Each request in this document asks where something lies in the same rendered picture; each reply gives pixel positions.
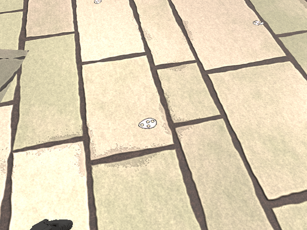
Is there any robot left hand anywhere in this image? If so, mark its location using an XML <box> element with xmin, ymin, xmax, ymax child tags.
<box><xmin>30</xmin><ymin>218</ymin><xmax>73</xmax><ymax>230</ymax></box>

